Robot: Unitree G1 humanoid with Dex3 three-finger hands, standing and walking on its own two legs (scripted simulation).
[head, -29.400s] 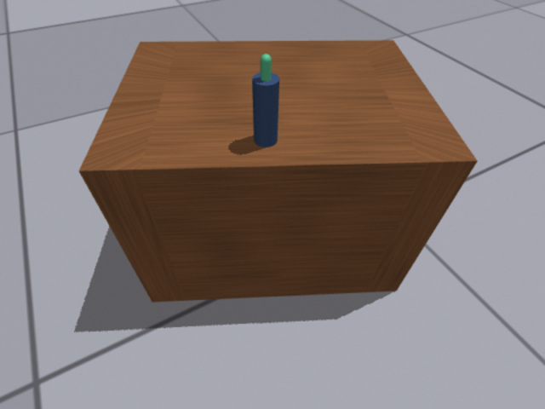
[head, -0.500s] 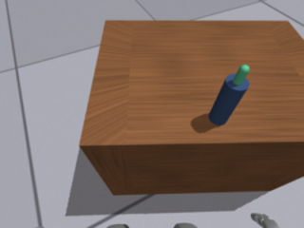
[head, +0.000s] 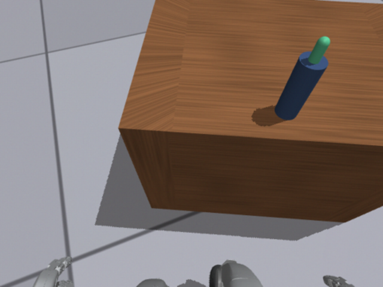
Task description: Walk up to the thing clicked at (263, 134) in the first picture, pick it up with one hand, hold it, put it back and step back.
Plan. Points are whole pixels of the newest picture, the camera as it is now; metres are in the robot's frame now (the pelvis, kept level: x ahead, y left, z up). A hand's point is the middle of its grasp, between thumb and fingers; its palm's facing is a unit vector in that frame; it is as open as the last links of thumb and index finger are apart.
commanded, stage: step back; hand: right
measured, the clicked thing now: (302, 80) +0.55 -0.26 +0.06
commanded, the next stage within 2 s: none
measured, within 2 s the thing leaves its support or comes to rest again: neither
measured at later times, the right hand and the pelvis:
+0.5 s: hand out of the picture -0.03 -0.26 -0.14, palm faces +0.09 +0.93 -0.36, open 7.4 cm; pelvis -0.14 +0.02 +0.00, yaw -8 degrees
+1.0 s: hand out of the picture -0.23 -0.23 -0.12, palm faces +0.04 +0.90 -0.43, open 7.4 cm; pelvis -0.29 +0.05 +0.01, yaw -6 degrees
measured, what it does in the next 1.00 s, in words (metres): walks backwards: left foot, then right foot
